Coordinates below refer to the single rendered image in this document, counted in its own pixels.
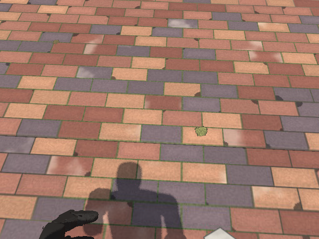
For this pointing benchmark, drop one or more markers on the robot left hand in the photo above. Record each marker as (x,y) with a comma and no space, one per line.
(68,221)

